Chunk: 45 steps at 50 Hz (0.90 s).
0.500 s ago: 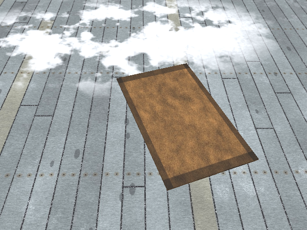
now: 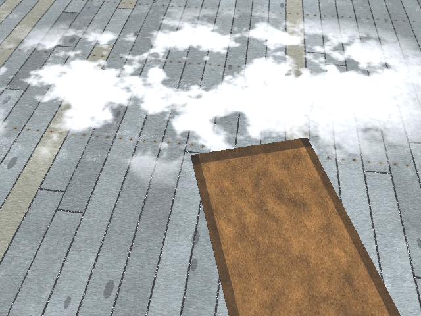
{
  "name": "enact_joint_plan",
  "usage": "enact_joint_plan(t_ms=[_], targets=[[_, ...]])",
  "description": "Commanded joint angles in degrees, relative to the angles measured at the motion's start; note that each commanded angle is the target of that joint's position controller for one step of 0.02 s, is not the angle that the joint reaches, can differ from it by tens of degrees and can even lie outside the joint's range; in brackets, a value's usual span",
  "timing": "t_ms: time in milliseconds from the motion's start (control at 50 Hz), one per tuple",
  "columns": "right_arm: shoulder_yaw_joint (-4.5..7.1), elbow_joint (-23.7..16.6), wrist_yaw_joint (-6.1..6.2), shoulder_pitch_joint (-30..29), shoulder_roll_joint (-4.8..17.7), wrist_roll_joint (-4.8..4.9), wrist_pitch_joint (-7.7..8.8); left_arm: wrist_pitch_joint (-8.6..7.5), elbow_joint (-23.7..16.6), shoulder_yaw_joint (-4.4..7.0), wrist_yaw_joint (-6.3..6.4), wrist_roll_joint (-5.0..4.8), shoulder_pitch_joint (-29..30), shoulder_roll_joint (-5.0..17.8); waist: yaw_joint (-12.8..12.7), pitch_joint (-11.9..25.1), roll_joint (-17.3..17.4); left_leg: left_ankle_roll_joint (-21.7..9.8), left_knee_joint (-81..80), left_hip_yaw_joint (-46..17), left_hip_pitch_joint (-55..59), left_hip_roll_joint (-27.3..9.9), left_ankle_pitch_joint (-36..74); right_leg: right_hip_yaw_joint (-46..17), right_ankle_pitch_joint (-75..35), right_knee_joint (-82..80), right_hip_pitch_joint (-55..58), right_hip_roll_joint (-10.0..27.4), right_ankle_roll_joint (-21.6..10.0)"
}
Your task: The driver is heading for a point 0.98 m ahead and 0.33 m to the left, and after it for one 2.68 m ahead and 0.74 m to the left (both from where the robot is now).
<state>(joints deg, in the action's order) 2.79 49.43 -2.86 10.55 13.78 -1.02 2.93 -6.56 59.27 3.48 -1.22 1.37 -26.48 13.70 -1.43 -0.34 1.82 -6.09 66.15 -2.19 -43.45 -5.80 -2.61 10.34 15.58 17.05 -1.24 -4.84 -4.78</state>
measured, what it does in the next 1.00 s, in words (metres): walks ahead, turning left: left foot, then right foot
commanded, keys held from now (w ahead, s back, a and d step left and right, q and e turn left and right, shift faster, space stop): w+q+shift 0.90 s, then e+shift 0.10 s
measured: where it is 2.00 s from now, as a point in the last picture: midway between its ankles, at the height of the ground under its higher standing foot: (120, 157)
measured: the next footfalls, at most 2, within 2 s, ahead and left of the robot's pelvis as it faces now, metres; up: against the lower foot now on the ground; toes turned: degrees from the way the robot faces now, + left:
left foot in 0.22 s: +0.40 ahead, +0.05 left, +0.00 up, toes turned +14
right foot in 0.64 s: +0.87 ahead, +0.02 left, +0.00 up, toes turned +35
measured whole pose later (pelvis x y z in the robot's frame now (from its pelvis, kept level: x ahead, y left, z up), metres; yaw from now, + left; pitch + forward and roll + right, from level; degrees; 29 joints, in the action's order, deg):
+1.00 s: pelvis +0.87 +0.20 -0.01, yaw +50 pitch +2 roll -2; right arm 1.2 32.7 -5.3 -4.9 17.7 -2.6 1.6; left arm -6.3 53.3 2.5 -0.4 1.4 -30.6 16.6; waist -5.8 -1.7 2.2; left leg -6.6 45.9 3.0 -43.2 -1.7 -1.2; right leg 14.8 21.9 12.0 8.8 1.1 3.5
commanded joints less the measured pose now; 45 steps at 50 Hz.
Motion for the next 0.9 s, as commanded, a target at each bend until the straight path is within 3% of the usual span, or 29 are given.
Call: enact_joint_plan(t_ms=[20,80,100,140,180,200,220,240,260,280,300,320,360,380,420,480,560,600,620,640,660,680,700,720,740,760,800,840,900], targets=[[-0.96,-4.55,-0.75,-4.75,-0.08,0.60,-0.21,-2.37,-4.32,-0.56,0.10,-0.27,3.94,2.97,1.89,-8.99,-4.75,-0.60,-9.41,4.30,2.97,0.32,9.22,-1.48,-17.89,-14.98,-12.63,12.67,2.62],[-1.69,-6.89,-1.10,-11.59,0.16,0.38,0.52,-2.28,-2.75,-1.22,1.50,-0.75,-0.94,3.59,0.23,-10.12,-1.91,-1.89,-21.52,11.34,4.97,3.60,12.09,3.52,-40.16,-15.03,-3.69,12.47,4.29],[-1.83,-6.92,-1.22,-10.44,0.20,0.68,0.55,-2.47,-3.49,-1.29,2.18,-0.71,-0.15,5.33,1.54,-7.89,-3.33,-2.79,-24.28,12.08,8.19,4.89,13.32,4.75,-53.77,-12.21,-0.58,13.85,5.14],[-1.35,-6.87,-1.17,-8.89,2.98,-0.04,0.54,-1.37,-3.80,-0.70,4.00,-0.46,-1.55,8.73,3.29,-4.73,-6.28,-4.19,-27.31,16.15,11.52,9.44,9.06,5.87,-77.93,-2.73,8.08,15.73,6.26],[0.24,-3.41,-0.84,4.46,7.12,0.17,0.16,0.71,-5.42,0.40,5.52,0.65,1.42,11.76,10.58,3.12,-8.71,-5.88,-28.23,15.80,26.01,13.27,3.39,5.04,-86.36,15.86,9.01,17.29,6.04],[1.82,0.51,-0.31,18.08,10.09,0.25,-0.05,1.67,-6.89,1.00,5.52,1.41,5.38,12.96,16.87,8.53,-9.07,-8.33,-29.13,12.11,38.39,13.02,0.29,3.50,-84.77,32.55,4.54,18.09,5.20],[3.59,2.27,0.84,25.05,11.84,1.14,-0.40,1.96,-9.21,1.92,4.33,0.56,9.90,14.71,21.00,10.06,-2.93,-11.29,-35.57,6.03,48.36,11.23,-3.42,4.85,-60.26,57.16,-5.77,12.00,5.16],[3.77,2.48,1.65,18.55,13.89,0.72,-0.86,0.74,-11.67,-0.94,2.57,1.93,9.44,2.96,10.20,4.86,9.75,-13.87,-26.74,-8.07,57.28,1.48,2.24,-0.73,12.11,75.77,-31.88,4.15,4.31],[4.94,0.65,1.70,16.06,17.96,-0.30,-1.52,-0.38,-18.04,-1.45,2.11,-0.66,9.88,2.80,8.23,14.70,11.30,-26.09,-39.84,-37.02,66.93,-6.69,-14.03,-12.36,13.93,84.24,-47.11,1.01,5.88],[4.58,-0.14,2.41,14.92,14.07,-0.82,-1.54,-1.92,-19.03,-1.90,1.64,0.19,13.31,5.21,8.05,9.11,0.46,-22.90,-51.80,-44.14,61.63,-8.95,-27.22,-16.72,8.44,77.47,-51.40,4.82,4.10],[3.87,0.30,2.66,13.04,10.79,-0.57,-1.46,-2.39,-19.12,-1.63,1.21,0.54,15.04,6.26,5.23,2.42,-7.04,-18.98,-55.14,-39.50,51.95,-7.55,-28.66,-16.58,4.29,69.90,-49.08,7.49,3.46],[3.66,0.06,2.74,11.02,10.25,-0.49,-0.86,-2.00,-18.81,-1.88,1.29,1.45,14.70,5.81,2.21,-1.14,-8.32,-17.44,-55.46,-35.64,43.66,-5.67,-22.01,-16.00,3.57,65.59,-45.55,8.87,4.11],[2.48,-0.85,3.13,8.64,7.98,0.62,0.86,0.90,-18.74,-2.34,1.05,3.55,14.54,4.85,-1.22,-3.80,-10.91,-14.95,-56.01,-26.54,31.37,0.47,-15.81,-15.35,3.89,59.88,-39.21,11.61,6.56],[2.59,-1.51,2.99,8.31,9.25,0.73,1.67,1.96,-20.08,-2.70,0.80,3.55,15.03,4.25,-2.01,-4.07,-8.30,-15.34,-57.01,-25.29,25.87,1.32,-14.96,-14.46,4.00,54.57,-36.73,12.40,7.78],[2.78,-1.87,2.81,9.99,10.07,1.06,2.80,2.47,-23.83,-3.10,0.40,2.99,23.68,4.69,0.23,-7.46,-7.69,-14.28,-58.46,-20.84,19.91,4.70,-5.60,-11.53,-2.20,43.03,-34.26,12.85,9.39],[3.52,-1.74,2.24,13.87,11.01,1.28,2.81,2.38,-26.91,-4.01,-0.20,1.27,31.03,3.44,4.76,-6.50,-2.69,-10.19,-56.48,-17.87,22.61,7.73,8.11,-9.46,-17.64,26.53,-29.21,10.08,8.34],[4.38,-2.47,2.26,15.89,12.81,1.44,2.19,1.78,-29.19,-3.78,0.28,0.26,32.74,5.20,6.89,-2.30,1.90,-6.77,-49.81,-20.96,33.57,5.17,20.18,-10.71,-20.46,14.33,-22.92,6.55,6.48],[4.94,-3.16,2.58,13.88,15.36,0.96,2.25,1.44,-27.12,-1.86,1.34,0.19,24.47,9.92,2.41,4.31,1.34,-3.93,-38.91,-21.20,38.14,5.56,32.01,-11.19,-13.58,11.91,-11.56,3.37,5.40],[5.38,-3.98,2.37,10.57,17.63,0.66,2.44,1.17,-24.82,-0.58,2.11,-0.18,13.89,12.37,-4.40,9.98,1.63,-2.79,-27.19,-20.22,35.54,6.69,32.58,-11.04,-10.08,12.34,0.03,4.08,4.75],[4.62,-5.38,2.14,7.58,14.73,0.40,3.13,1.03,-22.26,1.04,3.32,0.63,0.45,15.98,-10.88,16.94,0.38,-1.93,-10.90,-18.07,26.68,8.77,23.67,-16.03,-0.43,15.96,15.51,10.61,3.48],[2.07,-8.70,2.28,6.88,4.68,1.32,3.69,0.96,-21.47,1.98,3.91,2.61,-6.30,19.34,-10.31,23.85,-17.33,-1.28,8.60,-11.51,10.78,15.60,-23.21,-38.46,16.63,10.16,29.45,27.42,1.94],[0.76,-10.99,2.61,15.14,4.98,3.78,2.93,1.36,-21.78,3.03,2.87,3.13,2.14,21.91,-1.69,27.08,-29.00,-0.82,17.97,-7.23,0.42,12.98,-24.68,-64.40,25.75,-1.29,27.99,35.20,-4.45],[1.12,-8.07,3.14,10.18,9.19,1.59,1.47,1.91,-24.08,1.86,2.51,2.80,9.12,13.01,-2.82,17.19,-13.95,-1.02,18.68,-5.36,-2.09,7.70,-17.94,-56.37,34.05,-1.85,19.29,30.44,-4.06],[1.48,-8.53,2.33,6.06,9.92,0.46,0.84,2.15,-23.14,0.70,2.41,2.17,10.77,8.76,-2.89,9.00,-6.64,-0.53,15.14,-3.54,-1.45,5.74,-14.19,-44.55,24.00,-1.64,10.27,27.36,-3.00],[1.52,-9.46,1.48,2.53,9.54,-0.56,0.28,2.07,-21.25,0.38,2.26,2.29,9.91,7.61,-2.54,5.72,-3.12,-0.25,12.66,-3.45,-0.35,3.84,-13.46,-36.60,13.40,-1.79,5.34,24.89,-2.01],[1.15,-10.78,0.41,1.11,7.67,-1.29,-0.39,1.76,-19.01,0.21,2.46,2.29,7.03,7.72,-2.04,3.70,-4.14,-0.02,11.86,-3.20,-0.30,2.55,-13.68,-30.83,7.68,-2.12,2.60,23.82,-1.71],[0.12,-13.37,-0.83,-1.32,4.86,-1.13,-1.92,0.66,-15.52,-0.12,1.58,0.90,4.83,5.73,-0.29,0.34,-6.60,0.19,11.18,-2.82,-1.83,0.25,-13.25,-24.12,2.81,-5.03,-1.53,22.73,-0.58],[-0.48,-15.90,-1.43,-4.73,4.37,-1.12,-2.63,-0.28,-14.16,-0.33,0.80,0.10,4.37,4.98,0.74,-1.54,-5.37,0.10,9.39,-2.09,-4.11,-0.75,-9.91,-16.13,-8.22,-6.30,-2.67,22.32,0.64],[-1.01,-18.83,-2.17,-8.90,5.16,-0.83,-2.83,-1.22,-13.70,-0.15,0.78,0.21,7.14,6.70,2.97,-4.42,-5.97,0.19,0.40,0.78,-2.04,-0.22,-0.92,-4.81,-16.16,-9.71,-6.64,19.44,2.09]])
